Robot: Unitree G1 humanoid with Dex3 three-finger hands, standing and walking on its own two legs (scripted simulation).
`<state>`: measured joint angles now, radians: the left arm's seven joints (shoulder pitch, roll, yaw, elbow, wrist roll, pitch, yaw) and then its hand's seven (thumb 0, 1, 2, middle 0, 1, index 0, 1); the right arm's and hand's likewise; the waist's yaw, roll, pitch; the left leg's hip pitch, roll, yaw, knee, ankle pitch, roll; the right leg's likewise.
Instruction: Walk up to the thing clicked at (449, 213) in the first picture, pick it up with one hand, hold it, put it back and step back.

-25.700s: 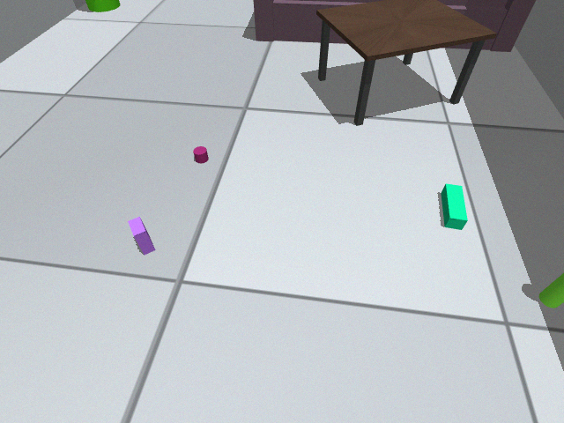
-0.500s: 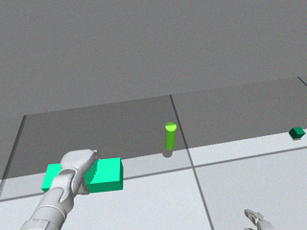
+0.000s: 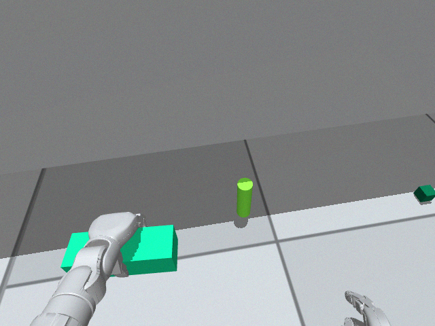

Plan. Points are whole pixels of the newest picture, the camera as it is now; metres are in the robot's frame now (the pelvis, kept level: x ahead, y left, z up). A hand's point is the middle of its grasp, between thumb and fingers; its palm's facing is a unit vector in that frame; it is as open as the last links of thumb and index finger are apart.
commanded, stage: hold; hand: left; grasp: from above
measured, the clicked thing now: (124, 252) +0.29 +0.23 -0.09
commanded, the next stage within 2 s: crouch in 0.82 s
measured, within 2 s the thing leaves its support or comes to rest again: neither
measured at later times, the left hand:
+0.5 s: hand (117, 254) +0.27 +0.22 -0.05, palm faces -0.48 -0.06 -0.87, open 10.4 cm
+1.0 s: hand (116, 252) +0.28 +0.23 -0.05, palm faces -0.47 -0.06 -0.88, open 10.4 cm
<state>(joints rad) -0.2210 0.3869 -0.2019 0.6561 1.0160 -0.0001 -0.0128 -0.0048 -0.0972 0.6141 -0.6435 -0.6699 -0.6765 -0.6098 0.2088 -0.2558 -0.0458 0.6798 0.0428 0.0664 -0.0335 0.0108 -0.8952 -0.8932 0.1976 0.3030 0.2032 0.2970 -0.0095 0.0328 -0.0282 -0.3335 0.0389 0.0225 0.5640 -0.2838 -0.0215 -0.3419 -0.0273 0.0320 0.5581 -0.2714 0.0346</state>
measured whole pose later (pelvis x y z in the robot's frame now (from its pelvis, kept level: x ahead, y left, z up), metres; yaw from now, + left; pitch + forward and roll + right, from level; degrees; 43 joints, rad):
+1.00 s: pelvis -0.01 +0.00 +0.01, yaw +0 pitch +1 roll +0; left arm -0.22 0.40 -0.20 0.65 1.01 -0.02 -0.03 -0.01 -0.10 0.62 -0.64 -0.67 -0.67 -0.61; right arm 0.19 -0.25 -0.03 0.68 0.05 0.08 -0.05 0.01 -0.90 -0.90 0.20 0.30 0.20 0.30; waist 0.00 0.03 0.00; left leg -0.28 0.03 0.02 0.50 -0.24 -0.02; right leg -0.28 -0.03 0.03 0.50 -0.23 0.04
